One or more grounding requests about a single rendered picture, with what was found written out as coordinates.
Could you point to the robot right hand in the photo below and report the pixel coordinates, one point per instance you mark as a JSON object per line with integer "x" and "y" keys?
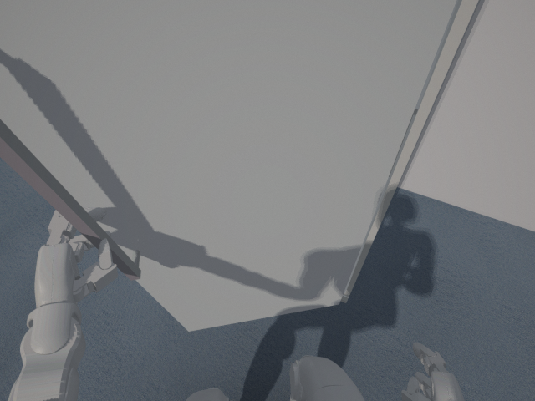
{"x": 442, "y": 386}

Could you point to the left robot forearm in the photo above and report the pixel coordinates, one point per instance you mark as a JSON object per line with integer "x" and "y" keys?
{"x": 51, "y": 351}

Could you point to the robot left hand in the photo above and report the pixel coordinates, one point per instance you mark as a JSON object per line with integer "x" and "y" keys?
{"x": 57, "y": 268}

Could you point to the handle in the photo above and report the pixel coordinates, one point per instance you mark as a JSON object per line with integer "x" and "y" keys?
{"x": 21, "y": 159}

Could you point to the right robot thigh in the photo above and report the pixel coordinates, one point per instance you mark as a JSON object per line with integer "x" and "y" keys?
{"x": 320, "y": 379}

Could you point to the fridge door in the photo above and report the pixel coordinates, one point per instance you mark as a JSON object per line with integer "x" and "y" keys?
{"x": 242, "y": 146}

